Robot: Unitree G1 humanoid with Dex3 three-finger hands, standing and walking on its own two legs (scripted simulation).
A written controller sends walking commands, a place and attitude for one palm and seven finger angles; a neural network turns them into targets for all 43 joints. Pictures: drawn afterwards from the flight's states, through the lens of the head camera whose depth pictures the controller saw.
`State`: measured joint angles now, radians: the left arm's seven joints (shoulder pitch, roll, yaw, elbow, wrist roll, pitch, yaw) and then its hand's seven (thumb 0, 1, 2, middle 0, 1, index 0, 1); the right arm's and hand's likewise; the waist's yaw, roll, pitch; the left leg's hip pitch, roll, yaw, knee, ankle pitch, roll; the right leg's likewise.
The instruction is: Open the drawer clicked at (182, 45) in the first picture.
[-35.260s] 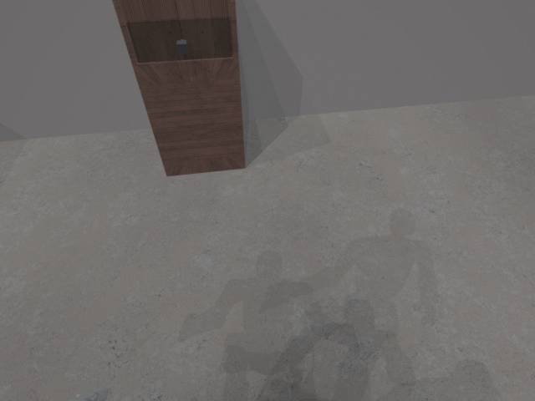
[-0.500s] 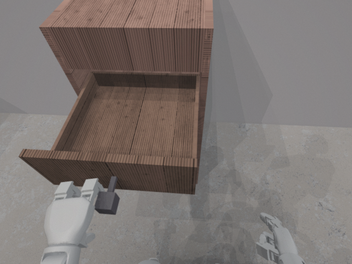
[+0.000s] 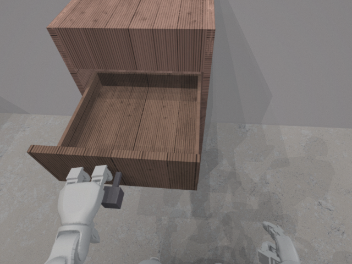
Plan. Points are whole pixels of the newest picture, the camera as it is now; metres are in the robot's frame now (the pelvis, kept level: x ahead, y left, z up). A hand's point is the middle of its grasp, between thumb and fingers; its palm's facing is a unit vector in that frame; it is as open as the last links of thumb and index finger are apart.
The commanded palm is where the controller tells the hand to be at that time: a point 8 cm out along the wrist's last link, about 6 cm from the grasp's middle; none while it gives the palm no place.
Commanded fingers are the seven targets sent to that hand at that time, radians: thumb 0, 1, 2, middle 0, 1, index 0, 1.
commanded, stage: lift the hand off the handle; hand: left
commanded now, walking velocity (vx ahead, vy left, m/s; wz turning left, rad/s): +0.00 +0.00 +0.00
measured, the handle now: (114, 189) +0.28 +0.18 -0.01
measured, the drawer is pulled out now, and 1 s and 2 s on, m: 0.30 0.30 0.30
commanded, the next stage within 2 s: draw the hand back to the body in 1.26 s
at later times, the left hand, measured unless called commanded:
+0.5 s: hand (82, 193) +0.24 +0.22 +0.05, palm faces +0.04 -0.09 -0.99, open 13.6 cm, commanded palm +0.22 +0.22 +0.11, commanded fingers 0.00 -0.50 0.30 -0.30 -1.20 -0.30 -1.20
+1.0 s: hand (60, 182) +0.24 +0.23 +0.12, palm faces +0.08 -0.10 -0.99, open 13.8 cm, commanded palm +0.21 +0.23 +0.18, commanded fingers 0.00 -0.50 0.30 -0.30 -1.20 -0.30 -1.20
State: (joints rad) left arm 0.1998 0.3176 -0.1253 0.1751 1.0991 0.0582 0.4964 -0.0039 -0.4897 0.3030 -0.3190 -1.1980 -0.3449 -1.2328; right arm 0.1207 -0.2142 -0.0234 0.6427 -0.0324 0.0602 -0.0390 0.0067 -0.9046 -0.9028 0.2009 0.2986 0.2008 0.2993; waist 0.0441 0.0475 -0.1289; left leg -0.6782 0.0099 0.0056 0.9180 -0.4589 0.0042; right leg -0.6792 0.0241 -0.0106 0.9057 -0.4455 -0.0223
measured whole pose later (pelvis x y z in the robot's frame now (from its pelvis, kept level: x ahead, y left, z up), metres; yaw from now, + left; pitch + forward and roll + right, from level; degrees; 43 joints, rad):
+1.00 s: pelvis +0.02 +0.00 +0.04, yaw +1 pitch +3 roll +0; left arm 0.32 0.44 -0.06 -0.28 0.94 0.10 0.16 0.00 -0.49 0.30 -0.32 -1.20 -0.32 -1.20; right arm 0.06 -0.24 0.02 0.61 -0.01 0.10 -0.03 0.01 -0.91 -0.90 0.20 0.30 0.20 0.30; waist 0.11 0.09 -0.05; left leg -0.29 0.00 0.00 0.58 -0.33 0.00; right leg -0.30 0.02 -0.01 0.58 -0.33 -0.02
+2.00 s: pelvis +0.02 +0.00 +0.05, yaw +1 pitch +1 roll +0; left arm 0.44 0.51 0.08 -0.46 0.68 0.06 0.09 -0.01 -0.49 0.30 -0.32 -1.20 -0.32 -1.20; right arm 0.08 -0.26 0.03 0.57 0.02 0.10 -0.02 0.01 -0.91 -0.90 0.20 0.30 0.20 0.30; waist 0.10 0.10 -0.01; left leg -0.23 0.00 -0.01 0.51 -0.30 0.01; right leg -0.22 0.01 -0.02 0.50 -0.29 -0.01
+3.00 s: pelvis +0.03 -0.02 +0.05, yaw +3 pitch -2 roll +0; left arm 0.57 0.32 0.27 -0.50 -0.05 -0.08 0.13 0.01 0.85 0.88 -0.21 -0.32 -0.22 -0.33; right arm 0.16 -0.20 0.01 0.64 0.02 -0.14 -0.09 0.01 -0.90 -0.90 0.20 0.30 0.20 0.30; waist 0.06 0.08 0.00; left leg -0.13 0.01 -0.04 0.45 -0.29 -0.02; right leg -0.12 0.03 -0.05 0.45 -0.30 -0.04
